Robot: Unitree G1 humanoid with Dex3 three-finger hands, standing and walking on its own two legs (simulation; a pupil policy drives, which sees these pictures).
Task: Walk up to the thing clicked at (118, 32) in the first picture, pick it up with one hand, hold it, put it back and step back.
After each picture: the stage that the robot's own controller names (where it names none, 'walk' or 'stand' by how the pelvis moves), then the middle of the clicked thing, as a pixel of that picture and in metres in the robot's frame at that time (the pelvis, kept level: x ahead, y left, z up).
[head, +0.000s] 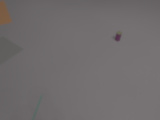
stand; (118, 36) +1.62 -0.52 -0.72
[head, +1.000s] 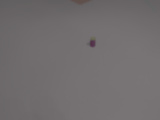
walk; (92, 42) +1.55 -0.08 -0.69
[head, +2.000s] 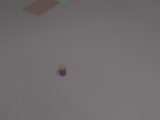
walk; (62, 70) +1.01 +0.22 -0.71
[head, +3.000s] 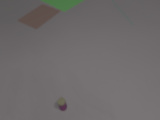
walk; (62, 104) +0.62 +0.21 -0.71
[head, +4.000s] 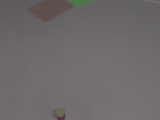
stand; (60, 114) +0.47 +0.15 -0.70
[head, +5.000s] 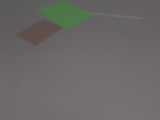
stand; out of the picture +0.41 +0.17 -0.72
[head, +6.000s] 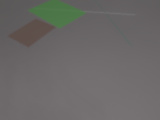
stand; out of the picture +0.37 +0.19 -0.72
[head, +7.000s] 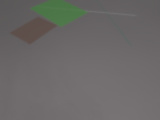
stand; out of the picture +0.41 +0.19 -0.72
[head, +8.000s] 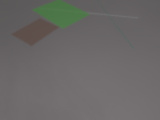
stand; out of the picture +0.40 +0.18 -0.73
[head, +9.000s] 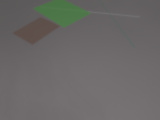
go down; out of the picture +0.40 +0.18 -0.73
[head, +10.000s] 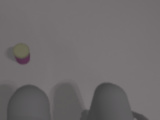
go down; (22, 54) +0.49 +0.20 -0.32
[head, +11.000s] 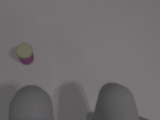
approach; (25, 54) +0.49 +0.20 -0.30
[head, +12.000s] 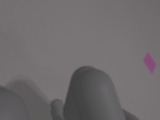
close in; out of the picture +0.48 +0.25 -0.22
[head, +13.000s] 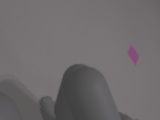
close; out of the picture +0.47 +0.27 -0.23
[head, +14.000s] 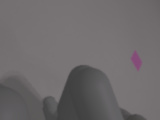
lift; out of the picture +0.43 +0.24 -0.24
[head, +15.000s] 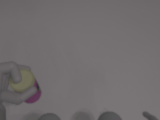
lift; (27, 87) +0.34 +0.18 -0.02
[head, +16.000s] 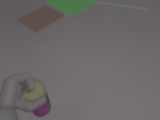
hold; (38, 99) +0.31 +0.15 +0.01
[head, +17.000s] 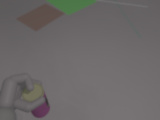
hold; (37, 101) +0.31 +0.16 -0.01
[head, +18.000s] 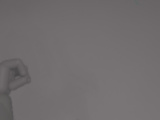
crouch; out of the picture +0.14 +0.22 -0.56
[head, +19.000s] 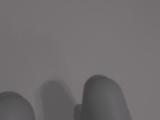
lower; out of the picture +0.06 +0.22 -0.30
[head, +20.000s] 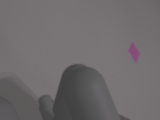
lower; out of the picture +0.04 +0.20 -0.26
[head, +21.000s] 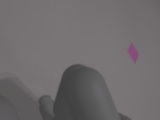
lower; out of the picture +0.04 +0.20 -0.26
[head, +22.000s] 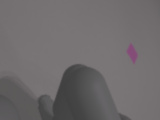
lower; out of the picture +0.04 +0.20 -0.26
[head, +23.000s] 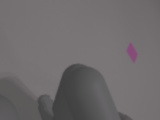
lower; out of the picture +0.04 +0.20 -0.26
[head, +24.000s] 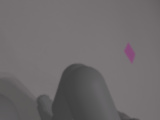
loosen; out of the picture +0.04 +0.20 -0.26
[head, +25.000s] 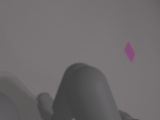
rise; out of the picture +0.05 +0.20 -0.26
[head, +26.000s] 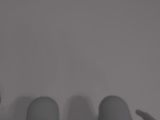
walk; out of the picture +0.07 +0.22 -0.43
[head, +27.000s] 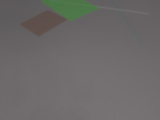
stand; out of the picture +0.01 +0.22 -0.68
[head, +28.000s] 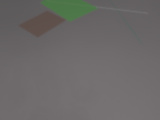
stand; out of the picture +0.01 +0.22 -0.69
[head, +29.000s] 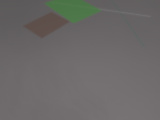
stand; out of the picture +0.02 +0.21 -0.72
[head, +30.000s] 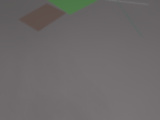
walk; out of the picture +0.02 +0.22 -0.74
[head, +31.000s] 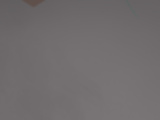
walk; out of the picture +0.09 +0.20 -0.72
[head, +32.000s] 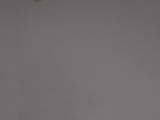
walk; out of the picture +0.25 +0.22 -0.73
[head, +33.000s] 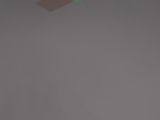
stand; out of the picture +0.35 +0.24 -0.73
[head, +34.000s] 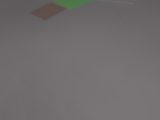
stand; out of the picture +0.25 +0.25 -0.75
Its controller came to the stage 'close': yes
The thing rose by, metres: 0.69
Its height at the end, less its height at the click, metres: -0.02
